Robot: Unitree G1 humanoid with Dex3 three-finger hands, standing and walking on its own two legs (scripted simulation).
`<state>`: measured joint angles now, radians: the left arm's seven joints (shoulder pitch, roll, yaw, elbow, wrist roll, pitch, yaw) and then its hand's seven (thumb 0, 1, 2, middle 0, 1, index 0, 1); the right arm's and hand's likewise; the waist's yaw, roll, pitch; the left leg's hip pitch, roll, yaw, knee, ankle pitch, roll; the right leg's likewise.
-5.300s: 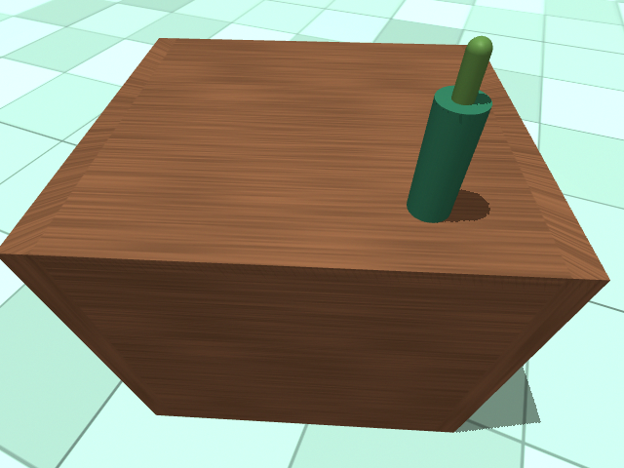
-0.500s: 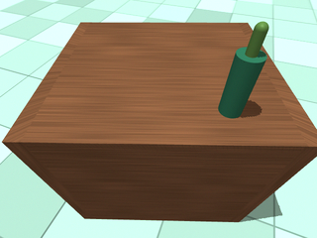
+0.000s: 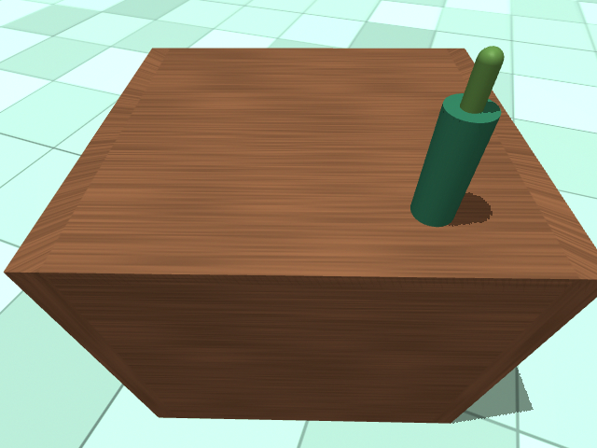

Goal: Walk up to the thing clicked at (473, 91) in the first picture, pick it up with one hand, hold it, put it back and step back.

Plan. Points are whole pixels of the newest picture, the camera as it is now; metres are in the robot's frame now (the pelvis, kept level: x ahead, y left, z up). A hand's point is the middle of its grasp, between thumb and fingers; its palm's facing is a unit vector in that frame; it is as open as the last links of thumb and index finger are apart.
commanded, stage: stand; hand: right
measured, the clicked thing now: (457, 145) +0.49 -0.21 +0.15
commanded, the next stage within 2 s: rise first in 0.28 s
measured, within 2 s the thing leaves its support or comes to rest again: neither
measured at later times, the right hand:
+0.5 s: hand out of the picture +0.10 -0.24 -0.15, palm faces +0.08 +0.95 -0.31, open 8.3 cm
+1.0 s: hand (526, 407) +0.19 -0.26 -0.02, palm faces +0.31 +0.87 -0.37, open 16.7 cm
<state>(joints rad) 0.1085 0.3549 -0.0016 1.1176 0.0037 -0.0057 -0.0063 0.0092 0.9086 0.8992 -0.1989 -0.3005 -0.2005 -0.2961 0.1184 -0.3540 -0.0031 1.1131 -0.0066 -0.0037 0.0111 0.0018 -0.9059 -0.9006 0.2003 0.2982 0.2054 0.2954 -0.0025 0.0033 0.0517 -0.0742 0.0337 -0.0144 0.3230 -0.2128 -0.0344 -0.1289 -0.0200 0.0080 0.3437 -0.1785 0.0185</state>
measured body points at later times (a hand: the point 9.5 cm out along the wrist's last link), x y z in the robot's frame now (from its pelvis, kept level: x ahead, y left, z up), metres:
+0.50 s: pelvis -0.01 +0.00 +0.00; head +0.02 +0.00 +0.44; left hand +0.10 +0.29 -0.13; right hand +0.10 -0.29 -0.13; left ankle -0.02 +0.14 -0.75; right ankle +0.01 -0.13 -0.75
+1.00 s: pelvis +0.01 +0.01 -0.01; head +0.01 +0.03 +0.44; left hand +0.17 +0.26 -0.09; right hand +0.17 -0.30 +0.01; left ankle -0.02 +0.14 -0.75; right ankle +0.01 -0.13 -0.75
